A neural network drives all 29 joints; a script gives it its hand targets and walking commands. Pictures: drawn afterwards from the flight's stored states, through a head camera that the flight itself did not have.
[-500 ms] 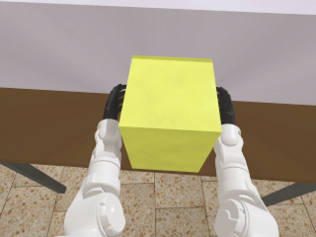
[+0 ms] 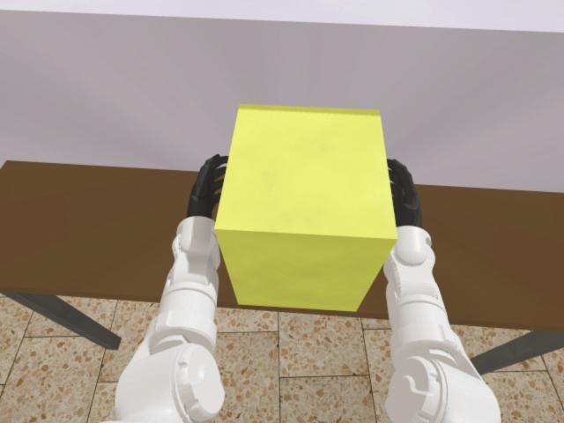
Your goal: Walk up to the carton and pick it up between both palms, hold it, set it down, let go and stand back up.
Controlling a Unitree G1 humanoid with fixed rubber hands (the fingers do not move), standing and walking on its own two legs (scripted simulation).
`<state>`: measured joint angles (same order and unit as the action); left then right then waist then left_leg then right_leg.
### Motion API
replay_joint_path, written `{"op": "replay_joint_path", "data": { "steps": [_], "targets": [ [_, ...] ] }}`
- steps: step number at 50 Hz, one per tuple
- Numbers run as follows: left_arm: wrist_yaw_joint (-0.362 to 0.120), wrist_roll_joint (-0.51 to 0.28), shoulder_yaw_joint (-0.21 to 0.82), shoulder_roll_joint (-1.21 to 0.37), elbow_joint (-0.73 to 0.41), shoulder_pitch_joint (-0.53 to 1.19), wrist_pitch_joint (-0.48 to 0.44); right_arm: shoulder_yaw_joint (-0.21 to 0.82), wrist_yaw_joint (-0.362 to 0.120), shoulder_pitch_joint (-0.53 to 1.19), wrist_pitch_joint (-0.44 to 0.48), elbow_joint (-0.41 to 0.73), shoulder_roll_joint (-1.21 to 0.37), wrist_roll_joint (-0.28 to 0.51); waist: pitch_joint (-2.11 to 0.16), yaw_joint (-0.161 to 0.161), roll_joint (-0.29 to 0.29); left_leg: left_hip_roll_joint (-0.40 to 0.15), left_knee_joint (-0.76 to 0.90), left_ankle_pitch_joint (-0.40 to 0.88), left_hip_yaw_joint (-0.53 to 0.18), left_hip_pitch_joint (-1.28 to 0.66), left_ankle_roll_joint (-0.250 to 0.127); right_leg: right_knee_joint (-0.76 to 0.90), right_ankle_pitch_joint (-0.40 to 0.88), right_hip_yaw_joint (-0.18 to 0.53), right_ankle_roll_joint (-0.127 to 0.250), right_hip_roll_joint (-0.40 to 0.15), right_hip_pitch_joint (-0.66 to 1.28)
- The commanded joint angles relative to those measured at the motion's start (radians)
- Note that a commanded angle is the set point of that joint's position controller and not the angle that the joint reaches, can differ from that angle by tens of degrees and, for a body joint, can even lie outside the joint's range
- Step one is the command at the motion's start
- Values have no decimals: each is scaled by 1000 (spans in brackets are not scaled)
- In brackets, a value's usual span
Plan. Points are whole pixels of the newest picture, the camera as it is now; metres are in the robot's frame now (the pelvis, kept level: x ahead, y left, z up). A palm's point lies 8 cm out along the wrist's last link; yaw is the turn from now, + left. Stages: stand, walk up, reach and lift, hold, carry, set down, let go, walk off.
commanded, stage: reach and lift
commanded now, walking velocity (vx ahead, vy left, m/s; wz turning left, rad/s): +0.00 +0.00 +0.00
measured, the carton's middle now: (302, 216) +0.43 -0.03 +0.01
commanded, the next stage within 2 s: none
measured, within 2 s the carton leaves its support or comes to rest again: leaves its support in 0.20 s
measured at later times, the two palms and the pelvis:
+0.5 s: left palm (196, 227) +0.39 +0.13 +0.05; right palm (407, 226) +0.37 -0.16 +0.07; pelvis -0.03 +0.01 +0.00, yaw +1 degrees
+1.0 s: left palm (177, 217) +0.37 +0.14 +0.10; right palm (416, 214) +0.36 -0.15 +0.12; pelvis -0.03 +0.01 +0.00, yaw +2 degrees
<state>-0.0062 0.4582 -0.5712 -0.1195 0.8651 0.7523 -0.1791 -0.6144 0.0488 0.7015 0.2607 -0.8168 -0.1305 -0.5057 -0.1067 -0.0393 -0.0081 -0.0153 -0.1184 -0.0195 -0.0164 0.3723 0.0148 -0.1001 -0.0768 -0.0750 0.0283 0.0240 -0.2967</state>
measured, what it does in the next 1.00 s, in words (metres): stands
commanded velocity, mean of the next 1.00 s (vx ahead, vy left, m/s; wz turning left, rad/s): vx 0.00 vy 0.00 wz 0.00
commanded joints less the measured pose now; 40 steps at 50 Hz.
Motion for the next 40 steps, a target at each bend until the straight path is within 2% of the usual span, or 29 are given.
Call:
{"op": "replay_joint_path", "data": {
  "steps": [1,6,13,23,29,34,40],
  "targets": [
    [-41,40,246,-458,6,533,-107,333,-73,520,164,-33,-461,-95,-688,10,29,25,-61,422,6,-172,-27,-169,883,12,-87,-13,441],
    [-42,35,252,-467,31,562,-134,339,-70,548,213,-81,-457,-104,-722,2,38,23,-32,418,1,-166,-31,-164,894,17,-91,-16,470],
    [-31,25,275,-466,9,593,-146,319,-75,581,236,-90,-421,-119,-766,-15,23,16,-18,354,-10,-263,-4,-117,720,-5,-83,-1,366],
    [-8,-21,338,-443,-39,647,-98,307,-99,633,193,-77,-392,-115,-801,-27,-3,12,-15,216,-17,-276,0,-110,506,-18,-64,-6,290],
    [3,-70,406,-461,-97,678,-46,338,-109,648,136,-61,-391,-59,-826,-43,-40,14,-49,217,-19,-285,11,-129,478,-20,-55,-7,279],
    [4,-87,454,-498,-170,680,-9,379,-103,625,104,-33,-409,2,-810,-58,-70,22,-86,275,-21,-323,23,-141,521,-22,-51,-2,307],
    [-7,-119,490,-478,-212,669,52,426,-94,627,46,-5,-381,76,-706,-58,-59,22,-101,262,-32,-364,28,-135,482,-33,-53,3,327]
  ]
}}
